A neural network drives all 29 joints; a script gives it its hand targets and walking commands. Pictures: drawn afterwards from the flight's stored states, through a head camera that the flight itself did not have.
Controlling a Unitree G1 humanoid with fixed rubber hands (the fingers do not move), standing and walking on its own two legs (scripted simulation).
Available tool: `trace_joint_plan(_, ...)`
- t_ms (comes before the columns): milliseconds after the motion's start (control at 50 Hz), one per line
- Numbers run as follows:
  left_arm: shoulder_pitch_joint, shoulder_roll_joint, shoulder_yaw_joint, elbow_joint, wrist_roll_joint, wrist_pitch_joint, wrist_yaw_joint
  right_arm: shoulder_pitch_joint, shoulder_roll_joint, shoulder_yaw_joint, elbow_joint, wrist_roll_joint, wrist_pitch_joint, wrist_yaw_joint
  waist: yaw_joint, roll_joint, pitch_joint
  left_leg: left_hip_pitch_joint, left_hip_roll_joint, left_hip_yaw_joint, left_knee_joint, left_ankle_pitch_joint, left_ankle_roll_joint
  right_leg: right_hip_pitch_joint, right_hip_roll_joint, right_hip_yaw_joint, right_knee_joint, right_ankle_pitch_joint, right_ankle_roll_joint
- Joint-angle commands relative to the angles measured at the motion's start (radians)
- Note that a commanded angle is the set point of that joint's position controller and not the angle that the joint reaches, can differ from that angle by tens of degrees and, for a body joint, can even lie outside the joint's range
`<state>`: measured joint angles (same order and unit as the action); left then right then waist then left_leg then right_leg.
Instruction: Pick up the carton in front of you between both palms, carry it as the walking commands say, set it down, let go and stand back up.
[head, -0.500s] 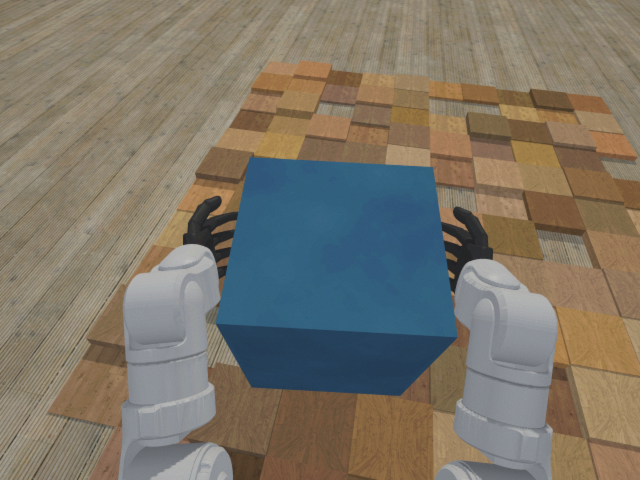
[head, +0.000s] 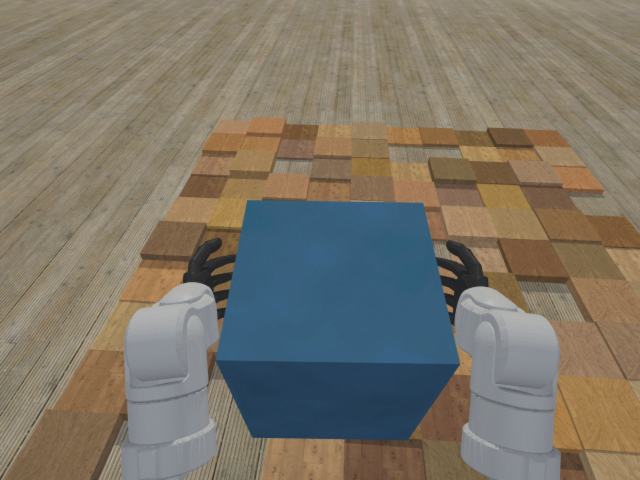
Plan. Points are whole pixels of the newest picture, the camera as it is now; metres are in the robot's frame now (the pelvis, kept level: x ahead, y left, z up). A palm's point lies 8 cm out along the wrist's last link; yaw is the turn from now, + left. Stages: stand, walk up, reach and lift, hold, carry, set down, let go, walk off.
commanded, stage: carry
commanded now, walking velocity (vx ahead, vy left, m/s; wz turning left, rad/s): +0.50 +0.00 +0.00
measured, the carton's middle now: (332, 327) +0.30 +0.00 +0.07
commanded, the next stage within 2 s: none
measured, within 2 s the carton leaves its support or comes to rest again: neither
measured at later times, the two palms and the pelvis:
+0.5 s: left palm (225, 149) +0.63 +0.18 +0.13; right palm (393, 142) +0.64 -0.12 +0.14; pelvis +0.27 +0.02 -0.01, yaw -1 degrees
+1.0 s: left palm (249, 113) +0.93 +0.19 +0.07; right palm (370, 112) +0.92 -0.11 +0.07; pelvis +0.56 +0.05 -0.02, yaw +0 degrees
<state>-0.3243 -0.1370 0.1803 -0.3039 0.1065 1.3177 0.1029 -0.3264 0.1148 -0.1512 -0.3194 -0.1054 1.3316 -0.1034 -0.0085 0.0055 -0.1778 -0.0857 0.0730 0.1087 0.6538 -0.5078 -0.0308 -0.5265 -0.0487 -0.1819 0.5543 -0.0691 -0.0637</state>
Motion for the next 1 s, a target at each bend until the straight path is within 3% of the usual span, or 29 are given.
trace_joint_plan(0,-0.550,-0.825,-0.697,-0.011,-0.420,-0.007,-0.253,-0.548,0.854,0.699,-0.001,0.405,-0.014,0.246,0.056,-0.214,-0.280,-0.674,-0.064,-0.114,0.619,0.030,0.057,0.752,-0.338,0.645,-0.218,-0.022,-0.149)
trace_joint_plan(40,-0.633,-0.885,-0.729,-0.046,-0.451,-0.043,-0.259,-0.645,0.923,0.727,-0.025,0.437,-0.044,0.246,0.053,-0.101,-0.277,-0.627,0.002,-0.133,0.550,0.127,0.070,0.607,-0.295,0.490,-0.227,-0.006,-0.112)
trace_joint_plan(80,-0.687,-0.904,-0.750,-0.050,-0.479,-0.067,-0.259,-0.653,0.933,0.750,-0.019,0.427,-0.074,0.235,0.030,-0.102,-0.284,-0.548,0.021,-0.126,0.439,0.186,0.063,0.519,-0.264,0.374,-0.266,-0.081,-0.089)
trace_joint_plan(100,-0.722,-0.905,-0.770,-0.060,-0.495,-0.084,-0.259,-0.658,0.928,0.754,-0.013,0.430,-0.088,0.229,0.042,-0.112,-0.287,-0.550,0.017,-0.111,0.386,0.196,0.064,0.529,-0.272,0.343,-0.275,-0.093,-0.102)
trace_joint_plan(180,-0.712,-0.833,-0.747,0.083,-0.480,-0.119,-0.258,-0.689,0.864,0.737,0.093,0.403,-0.123,0.204,0.043,-0.133,-0.226,-0.612,0.027,-0.091,0.189,0.314,0.047,0.551,-0.252,0.293,-0.325,-0.080,-0.139)
trace_joint_plan(200,-0.748,-0.825,-0.745,0.114,-0.478,-0.126,-0.257,-0.695,0.837,0.716,0.117,0.386,-0.133,0.200,0.061,-0.128,-0.218,-0.600,0.017,-0.078,0.148,0.349,0.048,0.549,-0.231,0.264,-0.319,-0.027,-0.133)
trace_joint_plan(300,-0.924,-0.814,-0.688,0.231,-0.487,-0.161,-0.228,-0.843,0.817,0.643,0.270,0.385,-0.153,0.189,0.073,-0.092,-0.158,-0.599,-0.003,-0.050,-0.009,0.563,0.063,0.572,-0.172,0.165,-0.230,0.077,-0.100)
trace_joint_plan(340,-0.970,-0.831,-0.672,0.289,-0.505,-0.163,-0.217,-0.918,0.816,0.620,0.291,0.404,-0.154,0.183,0.097,-0.086,-0.162,-0.624,-0.029,-0.020,-0.083,0.580,0.068,0.652,-0.146,0.170,-0.152,0.143,-0.104)
trace_joint_plan(400,-1.033,-0.861,-0.625,0.352,-0.507,-0.157,-0.199,-0.976,0.819,0.564,0.345,0.428,-0.142,0.185,0.096,-0.134,-0.166,-0.530,-0.005,-0.068,-0.167,0.619,0.085,0.623,-0.190,0.198,-0.046,0.164,-0.090)
trace_joint_plan(440,-1.086,-0.872,-0.608,0.386,-0.508,-0.149,-0.194,-1.005,0.813,0.517,0.382,0.417,-0.131,0.186,0.077,-0.113,-0.198,-0.389,-0.028,-0.027,-0.252,0.645,0.094,0.606,-0.147,0.151,0.059,0.195,-0.049)
trace_joint_plan(460,-1.099,-0.884,-0.597,0.393,-0.505,-0.148,-0.190,-1.015,0.822,0.503,0.403,0.425,-0.127,0.189,0.031,-0.053,-0.249,-0.192,-0.043,0.000,-0.302,0.659,0.096,0.543,-0.100,0.105,0.220,0.199,-0.005)
trace_joint_plan(480,-1.116,-0.905,-0.582,0.404,-0.514,-0.143,-0.189,-1.018,0.815,0.484,0.406,0.413,-0.125,0.189,0.017,0.045,-0.313,0.029,-0.031,0.012,-0.208,0.630,0.075,0.387,-0.063,0.071,0.370,0.082,0.018)
trace_joint_plan(500,-1.159,-0.913,-0.582,0.399,-0.528,-0.138,-0.186,-1.021,0.792,0.452,0.454,0.412,-0.117,0.189,0.006,0.141,-0.339,0.232,0.122,-0.190,-0.081,0.762,0.099,0.125,-0.009,0.085,0.531,-0.229,0.038)
trace_joint_plan(520,-1.147,-0.913,-0.573,0.416,-0.516,-0.128,-0.183,-1.038,0.797,0.444,0.480,0.407,-0.113,0.190,0.006,0.271,-0.398,0.391,0.244,-0.416,-0.046,0.819,0.162,-0.078,0.040,0.116,0.693,-0.522,0.058)
trace_joint_plan(540,-1.169,-0.933,-0.554,0.418,-0.529,-0.117,-0.180,-0.992,0.791,0.437,0.501,0.404,-0.115,0.192,-0.053,0.342,-0.414,0.498,0.293,-0.604,-0.151,0.670,0.258,-0.255,0.075,0.108,0.819,-0.512,0.063)
trace_joint_plan(560,-1.229,-0.955,-0.571,0.369,-0.541,-0.121,-0.178,-1.060,0.847,0.443,0.425,0.417,-0.123,0.195,-0.051,0.270,-0.380,0.445,0.271,-0.617,-0.197,0.602,0.244,-0.308,0.044,0.162,0.814,-0.483,0.057)
trace_joint_plan(580,-1.233,-1.013,-0.566,0.388,-0.546,-0.120,-0.176,-1.109,0.888,0.445,0.385,0.427,-0.121,0.195,-0.049,0.158,-0.338,0.348,0.232,-0.521,-0.216,0.593,0.213,-0.268,0.022,0.178,0.749,-0.411,0.056)
trace_joint_plan(600,-1.218,-1.021,-0.569,0.375,-0.532,-0.119,-0.173,-1.106,0.925,0.446,0.389,0.432,-0.116,0.205,-0.041,0.107,-0.317,0.259,0.213,-0.470,-0.232,0.641,0.210,-0.216,0.003,0.175,0.707,-0.375,0.058)
trace_joint_plan(660,-1.116,-1.089,-0.556,0.323,-0.492,-0.138,-0.162,-1.139,1.019,0.519,0.254,0.499,-0.132,0.228,-0.029,0.116,-0.342,0.251,0.194,-0.362,-0.228,0.691,0.190,-0.212,-0.022,0.177,0.613,-0.295,0.071)
trace_joint_plan(720,-1.034,-1.087,-0.601,0.250,-0.456,-0.154,-0.140,-1.053,1.041,0.555,0.200,0.514,-0.145,0.238,-0.046,0.140,-0.341,0.357,0.160,-0.263,-0.189,0.996,0.200,-0.295,0.000,0.130,0.520,-0.264,0.076)
trace_joint_plan(760,-0.994,-1.058,-0.639,0.182,-0.437,-0.169,-0.138,-1.023,1.035,0.603,0.138,0.511,-0.157,0.232,-0.074,0.119,-0.340,0.430,0.158,-0.244,-0.165,1.221,0.193,-0.331,0.021,0.091,0.425,-0.237,0.067)
trace_joint_plan(800,-0.923,-1.035,-0.675,0.126,-0.431,-0.178,-0.142,-0.952,0.995,0.641,0.094,0.501,-0.164,0.229,-0.062,0.124,-0.347,0.420,0.140,-0.198,-0.151,1.282,0.184,-0.255,0.041,0.074,0.283,-0.125,0.066)
trace_joint_plan(860,-0.886,-0.943,-0.719,0.090,-0.403,-0.186,-0.148,-0.936,0.944,0.701,0.059,0.514,-0.176,0.231,-0.070,0.148,-0.328,0.314,0.061,-0.069,-0.047,1.391,0.139,-0.053,0.132,-0.029,0.062,0.043,0.034)
trace_joint_plan(880,-0.902,-0.918,-0.719,0.061,-0.404,-0.185,-0.156,-0.915,0.924,0.733,0.065,0.503,-0.183,0.231,-0.037,0.144,-0.347,0.268,0.043,-0.043,0.024,1.396,0.130,0.080,0.157,-0.031,-0.060,0.153,0.023)
trace_joint_plan(900,-0.916,-0.906,-0.737,0.055,-0.410,-0.184,-0.163,-0.917,0.918,0.730,0.073,0.503,-0.185,0.231,-0.013,0.097,-0.371,0.176,0.025,-0.001,0.126,1.283,0.101,0.302,0.140,-0.043,-0.233,0.327,0.020)
trace_joint_plan(920,-0.908,-0.886,-0.740,0.073,-0.410,-0.181,-0.173,-0.921,0.906,0.734,0.075,0.495,-0.187,0.233,0.028,0.025,-0.390,-0.024,-0.017,0.002,0.247,0.985,0.061,0.568,0.061,0.021,-0.258,0.579,0.005)
trace_joint_plan(940,-0.859,-0.866,-0.724,0.084,-0.376,-0.189,-0.175,-0.955,0.927,0.760,0.049,0.506,-0.181,0.240,0.094,-0.271,-0.396,-0.435,-0.091,-0.046,0.521,0.364,-0.008,0.947,-0.115,0.216,-0.178,0.942,-0.108)
trace_joint_plan(960,-0.739,-0.874,-0.719,0.166,-0.377,-0.183,-0.176,-0.894,0.916,0.730,0.076,0.497,-0.170,0.244,0.133,-0.336,-0.478,-0.786,-0.159,-0.194,0.661,-0.138,-0.020,1.223,-0.268,0.437,-0.006,1.208,-0.205)
trace_joint_plan(980,-0.707,-0.872,-0.726,0.194,-0.395,-0.181,-0.179,-0.854,0.906,0.703,0.114,0.492,-0.165,0.248,0.136,-0.229,-0.524,-0.766,-0.076,-0.272,0.617,-0.157,0.004,1.175,-0.294,0.479,-0.020,1.079,-0.214)
